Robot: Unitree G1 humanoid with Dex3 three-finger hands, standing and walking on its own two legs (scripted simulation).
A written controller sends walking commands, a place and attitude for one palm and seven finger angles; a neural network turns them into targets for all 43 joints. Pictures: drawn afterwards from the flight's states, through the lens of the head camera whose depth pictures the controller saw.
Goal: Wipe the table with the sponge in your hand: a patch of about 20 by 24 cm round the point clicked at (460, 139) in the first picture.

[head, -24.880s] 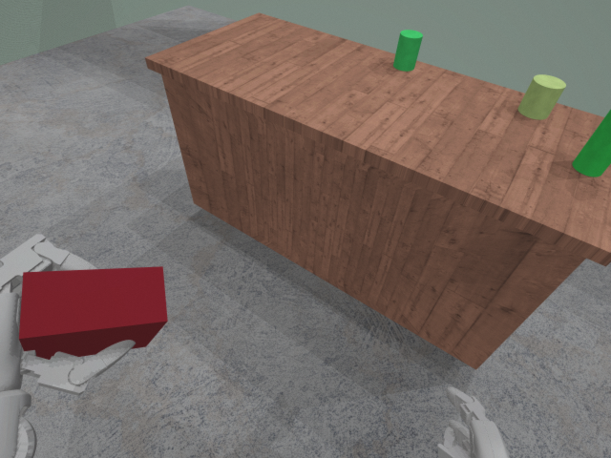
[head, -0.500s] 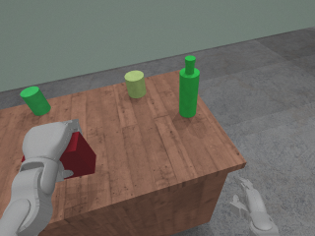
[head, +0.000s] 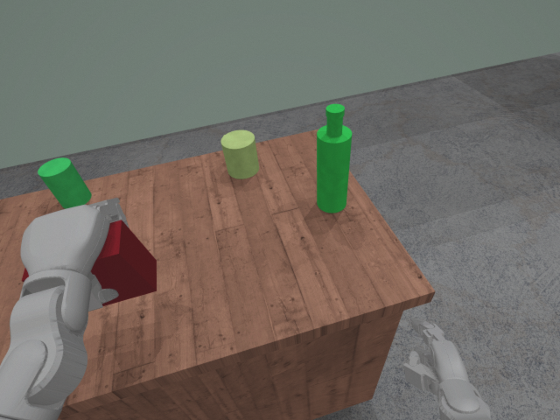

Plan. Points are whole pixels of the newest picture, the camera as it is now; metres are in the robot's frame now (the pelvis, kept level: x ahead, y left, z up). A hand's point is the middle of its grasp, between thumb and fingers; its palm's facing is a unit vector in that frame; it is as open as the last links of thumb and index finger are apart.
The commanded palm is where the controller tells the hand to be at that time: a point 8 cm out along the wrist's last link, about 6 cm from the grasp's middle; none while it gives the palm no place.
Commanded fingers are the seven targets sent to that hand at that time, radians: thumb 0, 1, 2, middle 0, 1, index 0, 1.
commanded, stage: move the sponge above the wiping area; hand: left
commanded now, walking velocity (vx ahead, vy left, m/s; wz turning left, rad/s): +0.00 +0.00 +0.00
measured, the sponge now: (104, 274) +0.24 +0.30 +0.10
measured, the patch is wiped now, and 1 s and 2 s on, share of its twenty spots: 0.00 0.00 0.00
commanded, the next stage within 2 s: none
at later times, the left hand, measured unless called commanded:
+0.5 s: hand (99, 254) +0.25 +0.31 +0.13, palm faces +0.14 -0.07 -0.99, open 9.8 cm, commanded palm +0.21 +0.28 +0.18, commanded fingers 0.00 0.10 1.30 -1.20 -1.60 -1.20 -1.60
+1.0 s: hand (122, 260) +0.26 +0.29 +0.10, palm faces +0.08 -0.14 -0.99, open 9.8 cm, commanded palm +0.23 +0.28 +0.17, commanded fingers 0.00 0.10 1.30 -1.20 -1.60 -1.20 -1.60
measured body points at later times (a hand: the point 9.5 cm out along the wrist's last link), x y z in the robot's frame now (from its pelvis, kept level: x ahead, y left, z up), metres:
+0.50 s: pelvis +0.01 +0.00 +0.00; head +0.01 -0.05 +0.45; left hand +0.24 +0.31 +0.18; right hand +0.27 -0.20 -0.08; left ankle +0.01 +0.09 -0.74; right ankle +0.04 -0.08 -0.74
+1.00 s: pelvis +0.02 +0.00 +0.00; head +0.01 -0.04 +0.45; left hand +0.25 +0.30 +0.16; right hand +0.27 -0.19 -0.08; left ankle +0.01 +0.09 -0.74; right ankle +0.04 -0.08 -0.74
